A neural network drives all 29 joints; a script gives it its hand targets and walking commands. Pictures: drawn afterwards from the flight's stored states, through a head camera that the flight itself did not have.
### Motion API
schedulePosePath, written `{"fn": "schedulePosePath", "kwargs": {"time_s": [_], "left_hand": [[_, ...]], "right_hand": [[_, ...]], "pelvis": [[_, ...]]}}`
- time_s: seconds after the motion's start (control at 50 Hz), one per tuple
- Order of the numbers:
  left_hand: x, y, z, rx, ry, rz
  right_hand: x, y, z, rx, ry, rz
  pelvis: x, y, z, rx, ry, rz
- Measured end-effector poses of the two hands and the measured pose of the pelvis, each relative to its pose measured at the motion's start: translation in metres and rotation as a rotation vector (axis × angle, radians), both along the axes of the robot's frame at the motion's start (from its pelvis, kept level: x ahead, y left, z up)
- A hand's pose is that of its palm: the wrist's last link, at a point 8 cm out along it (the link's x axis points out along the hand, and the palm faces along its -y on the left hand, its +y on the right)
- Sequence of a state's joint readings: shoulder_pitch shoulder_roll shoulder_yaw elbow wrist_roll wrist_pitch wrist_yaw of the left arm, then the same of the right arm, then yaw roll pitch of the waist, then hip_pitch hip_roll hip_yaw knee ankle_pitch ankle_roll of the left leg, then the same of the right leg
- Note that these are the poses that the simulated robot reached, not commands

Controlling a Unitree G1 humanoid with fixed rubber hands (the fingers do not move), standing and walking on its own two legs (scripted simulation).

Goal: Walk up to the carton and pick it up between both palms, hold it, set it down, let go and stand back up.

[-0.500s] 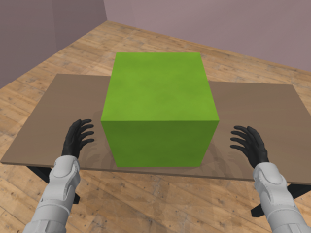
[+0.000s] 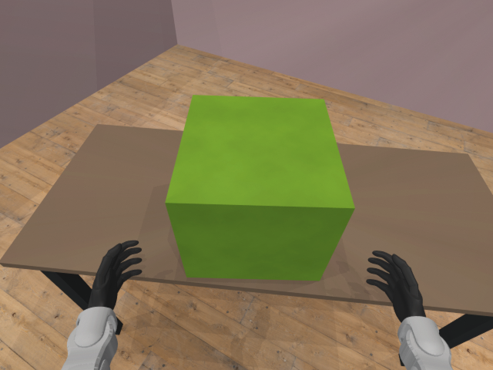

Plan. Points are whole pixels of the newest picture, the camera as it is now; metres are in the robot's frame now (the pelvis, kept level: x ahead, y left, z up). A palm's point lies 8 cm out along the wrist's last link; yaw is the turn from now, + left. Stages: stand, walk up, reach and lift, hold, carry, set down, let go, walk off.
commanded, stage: set down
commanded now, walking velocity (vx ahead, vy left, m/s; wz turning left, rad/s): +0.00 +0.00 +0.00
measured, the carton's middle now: (255, 187) +0.47 -0.01 -0.01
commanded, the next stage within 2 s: let go in 1.20 s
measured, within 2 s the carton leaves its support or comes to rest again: neither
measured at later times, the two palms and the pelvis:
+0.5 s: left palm (112, 323) +0.20 +0.23 -0.04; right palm (402, 335) +0.18 -0.25 -0.04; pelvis +0.00 +0.00 +0.00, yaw -1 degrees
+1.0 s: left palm (111, 346) +0.17 +0.23 -0.06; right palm (390, 353) +0.16 -0.23 -0.06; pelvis +0.00 +0.00 +0.00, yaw -2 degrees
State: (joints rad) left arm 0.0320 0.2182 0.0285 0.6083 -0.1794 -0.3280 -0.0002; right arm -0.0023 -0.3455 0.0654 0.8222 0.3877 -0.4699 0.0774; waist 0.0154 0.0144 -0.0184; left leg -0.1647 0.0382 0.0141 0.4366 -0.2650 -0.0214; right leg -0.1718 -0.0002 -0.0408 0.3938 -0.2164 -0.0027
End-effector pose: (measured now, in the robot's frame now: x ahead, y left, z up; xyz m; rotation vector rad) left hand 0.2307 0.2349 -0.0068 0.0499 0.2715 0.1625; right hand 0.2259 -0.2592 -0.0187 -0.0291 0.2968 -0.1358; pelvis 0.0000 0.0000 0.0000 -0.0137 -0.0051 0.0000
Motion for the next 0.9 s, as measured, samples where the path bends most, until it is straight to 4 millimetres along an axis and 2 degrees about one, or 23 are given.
{"fn": "schedulePosePath", "kwargs": {"time_s": [0.08,0.14,0.22,0.36,0.58,0.9], "left_hand": [[-0.024,0.002,-0.016,0.000,0.033,0.017],[-0.033,0.001,-0.026,0.000,0.058,0.018],[-0.029,-0.004,-0.031,0.000,0.087,0.006],[-0.017,-0.010,-0.027,0.001,0.110,-0.015],[-0.041,-0.009,-0.043,0.009,0.250,-0.012],[-0.055,-0.008,-0.052,0.041,0.396,-0.038]], "right_hand": [[-0.022,-0.002,-0.011,-0.010,0.017,-0.005],[-0.032,-0.001,-0.018,-0.012,0.033,0.005],[-0.032,0.003,-0.021,-0.008,0.055,0.024],[-0.030,0.007,-0.022,-0.019,0.088,0.031],[-0.045,0.015,-0.028,-0.051,0.182,0.033],[-0.058,0.029,-0.040,-0.079,0.286,0.035]], "pelvis": [[-0.003,0.001,-0.002,-0.001,-0.001,0.001],[-0.006,0.001,-0.004,0.002,0.002,-0.003],[-0.011,0.000,-0.006,0.008,0.003,-0.012],[-0.008,-0.001,-0.003,0.010,-0.023,-0.024],[-0.002,-0.004,0.001,0.009,-0.060,-0.025],[0.004,0.000,0.004,0.003,-0.071,-0.027]]}}
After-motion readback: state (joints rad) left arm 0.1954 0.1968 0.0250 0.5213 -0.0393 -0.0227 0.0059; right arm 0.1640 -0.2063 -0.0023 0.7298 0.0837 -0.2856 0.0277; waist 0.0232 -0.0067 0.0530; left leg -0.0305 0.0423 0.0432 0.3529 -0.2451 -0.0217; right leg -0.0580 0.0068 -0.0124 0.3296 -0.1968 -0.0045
